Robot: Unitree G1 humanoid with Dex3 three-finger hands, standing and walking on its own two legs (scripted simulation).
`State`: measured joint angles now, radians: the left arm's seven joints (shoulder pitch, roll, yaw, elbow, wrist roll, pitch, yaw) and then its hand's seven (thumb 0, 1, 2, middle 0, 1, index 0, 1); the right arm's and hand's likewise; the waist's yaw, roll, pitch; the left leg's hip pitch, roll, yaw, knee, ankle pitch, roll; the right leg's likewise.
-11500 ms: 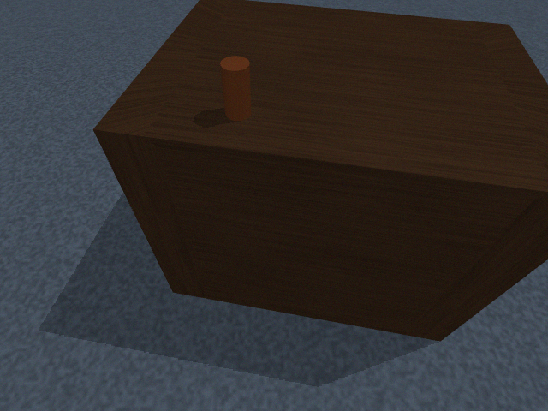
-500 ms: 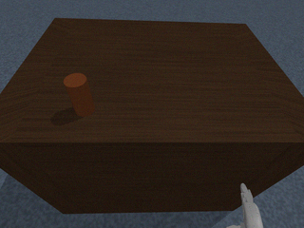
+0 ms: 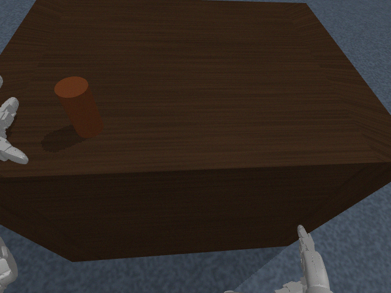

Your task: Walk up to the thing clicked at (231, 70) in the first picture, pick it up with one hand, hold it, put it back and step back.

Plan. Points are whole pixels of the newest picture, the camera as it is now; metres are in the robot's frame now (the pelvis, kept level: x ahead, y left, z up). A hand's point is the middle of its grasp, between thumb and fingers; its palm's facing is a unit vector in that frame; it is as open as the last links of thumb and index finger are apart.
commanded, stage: close in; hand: left
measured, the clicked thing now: (81, 109) +0.45 +0.21 +0.10
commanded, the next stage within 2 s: rest palm in 0.62 s
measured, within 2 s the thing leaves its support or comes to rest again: leaves its support in 1.90 s
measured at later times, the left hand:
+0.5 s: hand (72, 120) +0.43 +0.23 +0.09, palm faces +0.13 -0.99 +0.02, open 17.6 cm
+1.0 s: hand (78, 117) +0.43 +0.21 +0.11, palm faces +0.18 -0.98 +0.03, open 16.4 cm
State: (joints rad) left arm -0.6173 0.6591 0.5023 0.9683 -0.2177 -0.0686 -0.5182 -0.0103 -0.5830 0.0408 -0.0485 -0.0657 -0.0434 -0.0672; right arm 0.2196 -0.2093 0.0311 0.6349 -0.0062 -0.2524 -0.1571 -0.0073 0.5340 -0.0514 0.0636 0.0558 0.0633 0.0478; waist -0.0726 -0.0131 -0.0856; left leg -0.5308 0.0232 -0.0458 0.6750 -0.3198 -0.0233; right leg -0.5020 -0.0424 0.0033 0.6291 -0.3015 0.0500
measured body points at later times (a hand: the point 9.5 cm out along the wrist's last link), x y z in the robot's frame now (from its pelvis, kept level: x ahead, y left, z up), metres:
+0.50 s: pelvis +0.01 -0.01 -0.02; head +0.06 +0.00 +0.43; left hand +0.42 +0.28 +0.09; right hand +0.16 -0.27 -0.08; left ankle +0.01 +0.13 -0.72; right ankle +0.00 -0.15 -0.72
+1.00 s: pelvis -0.01 -0.01 -0.02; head +0.03 +0.00 +0.43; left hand +0.41 +0.26 +0.11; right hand +0.14 -0.28 -0.06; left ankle +0.01 +0.13 -0.72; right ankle +0.00 -0.15 -0.72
